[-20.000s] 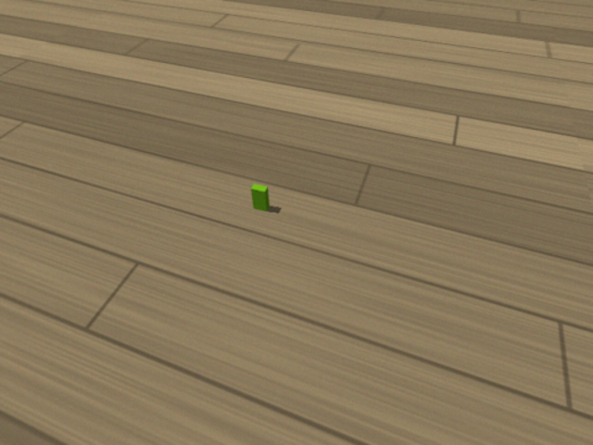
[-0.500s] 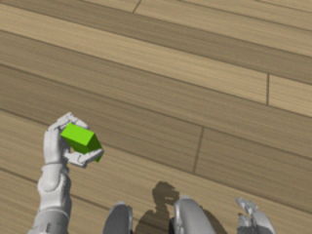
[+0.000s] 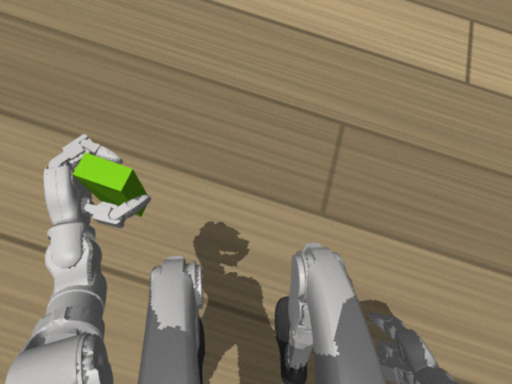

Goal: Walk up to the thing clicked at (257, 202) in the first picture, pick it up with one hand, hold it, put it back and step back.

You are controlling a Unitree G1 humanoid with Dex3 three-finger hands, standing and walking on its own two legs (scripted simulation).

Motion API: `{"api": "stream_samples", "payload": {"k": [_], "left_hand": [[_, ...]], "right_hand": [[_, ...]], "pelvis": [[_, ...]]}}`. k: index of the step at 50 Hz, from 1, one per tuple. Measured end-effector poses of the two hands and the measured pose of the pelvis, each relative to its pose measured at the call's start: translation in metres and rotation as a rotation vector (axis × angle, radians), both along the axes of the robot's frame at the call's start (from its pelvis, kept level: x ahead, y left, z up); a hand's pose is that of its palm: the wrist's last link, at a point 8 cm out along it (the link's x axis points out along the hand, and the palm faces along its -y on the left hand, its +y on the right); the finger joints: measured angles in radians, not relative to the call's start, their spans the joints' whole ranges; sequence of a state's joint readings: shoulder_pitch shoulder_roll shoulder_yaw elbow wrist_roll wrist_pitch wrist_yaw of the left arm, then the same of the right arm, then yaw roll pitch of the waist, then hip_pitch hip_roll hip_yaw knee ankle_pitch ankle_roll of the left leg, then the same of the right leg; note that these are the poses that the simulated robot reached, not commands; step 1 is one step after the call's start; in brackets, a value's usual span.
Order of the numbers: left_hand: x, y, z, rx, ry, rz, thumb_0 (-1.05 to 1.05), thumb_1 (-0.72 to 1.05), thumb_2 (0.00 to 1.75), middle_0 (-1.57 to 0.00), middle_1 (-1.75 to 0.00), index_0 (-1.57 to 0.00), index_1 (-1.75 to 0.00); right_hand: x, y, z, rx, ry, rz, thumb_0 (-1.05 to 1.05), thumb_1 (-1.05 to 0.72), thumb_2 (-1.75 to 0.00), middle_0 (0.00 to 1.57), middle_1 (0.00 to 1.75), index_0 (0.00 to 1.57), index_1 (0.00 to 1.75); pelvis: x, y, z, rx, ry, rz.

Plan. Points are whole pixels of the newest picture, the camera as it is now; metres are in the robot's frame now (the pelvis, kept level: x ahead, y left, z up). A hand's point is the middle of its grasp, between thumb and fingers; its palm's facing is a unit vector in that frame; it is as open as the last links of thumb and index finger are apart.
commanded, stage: crouch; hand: left
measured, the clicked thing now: (116, 188) +0.42 +0.20 -0.07
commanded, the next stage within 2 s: lower in 0.86 s
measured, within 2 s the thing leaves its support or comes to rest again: neither
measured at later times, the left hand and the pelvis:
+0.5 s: hand (126, 196) +0.44 +0.22 -0.18, palm faces +0.15 -0.99 -0.02, open 8.9 cm; pelvis -0.02 +0.01 -0.11, yaw -3 degrees
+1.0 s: hand (134, 202) +0.44 +0.22 -0.24, palm faces +0.15 -0.99 -0.04, open 8.9 cm; pelvis -0.02 +0.01 -0.14, yaw -6 degrees
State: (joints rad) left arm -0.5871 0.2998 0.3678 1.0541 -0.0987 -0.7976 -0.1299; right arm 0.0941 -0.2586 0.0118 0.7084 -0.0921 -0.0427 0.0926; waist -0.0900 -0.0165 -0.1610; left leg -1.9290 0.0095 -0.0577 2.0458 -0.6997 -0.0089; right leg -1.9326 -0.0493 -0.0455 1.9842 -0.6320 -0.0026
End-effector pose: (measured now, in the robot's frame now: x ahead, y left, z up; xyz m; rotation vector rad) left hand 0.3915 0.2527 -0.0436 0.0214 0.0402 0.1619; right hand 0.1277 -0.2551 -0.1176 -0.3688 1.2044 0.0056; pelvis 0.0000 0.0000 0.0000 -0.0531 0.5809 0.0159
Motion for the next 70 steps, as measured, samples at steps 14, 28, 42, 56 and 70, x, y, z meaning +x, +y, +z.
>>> {"api": "stream_samples", "payload": {"k": [14, 28, 42, 56, 70], "left_hand": [[0.015, 0.011, -0.085, 0.012, -0.025, 0.003, -0.03, -0.46, 0.93, -0.97, -1.24, -1.0, -1.22], [0.018, 0.016, -0.141, -0.002, 0.011, -0.012, -0.03, -0.45, 0.92, -0.97, -1.24, -1.0, -1.22], [0.024, 0.015, -0.174, 0.008, 0.015, -0.024, -0.03, -0.44, 0.91, -0.96, -1.24, -0.99, -1.22], [0.024, 0.015, -0.207, 0.01, 0.044, -0.014, -0.03, -0.44, 0.91, -0.96, -1.24, -0.99, -1.22], [0.03, 0.013, -0.25, -0.017, 0.028, 0.011, -0.03, -0.44, 0.9, -0.96, -1.24, -0.99, -1.22]], "right_hand": [[-0.053, -0.012, -0.069, -0.067, 0.102, -0.007, 0.0, -0.91, -0.91, 0.2, 0.3, 0.2, 0.3], [-0.063, -0.009, -0.089, -0.11, 0.166, 0.032, 0.0, -0.91, -0.91, 0.2, 0.3, 0.2, 0.3], [-0.055, -0.013, -0.095, -0.152, 0.188, 0.105, 0.0, -0.91, -0.91, 0.2, 0.3, 0.2, 0.3], [-0.063, -0.011, -0.1, -0.171, 0.229, 0.147, 0.0, -0.91, -0.91, 0.2, 0.3, 0.2, 0.3], [-0.064, -0.011, -0.086, -0.26, 0.28, 0.248, 0.0, -0.92, -0.91, 0.2, 0.3, 0.21, 0.3]], "pelvis": [[-0.021, 0.003, -0.082, -0.027, -0.057, -0.01], [-0.018, 0.009, -0.114, -0.066, -0.083, -0.021], [-0.018, 0.011, -0.131, -0.099, -0.12, -0.036], [-0.019, 0.013, -0.143, -0.125, -0.157, -0.053], [-0.02, 0.017, -0.152, -0.178, -0.214, -0.075]]}}
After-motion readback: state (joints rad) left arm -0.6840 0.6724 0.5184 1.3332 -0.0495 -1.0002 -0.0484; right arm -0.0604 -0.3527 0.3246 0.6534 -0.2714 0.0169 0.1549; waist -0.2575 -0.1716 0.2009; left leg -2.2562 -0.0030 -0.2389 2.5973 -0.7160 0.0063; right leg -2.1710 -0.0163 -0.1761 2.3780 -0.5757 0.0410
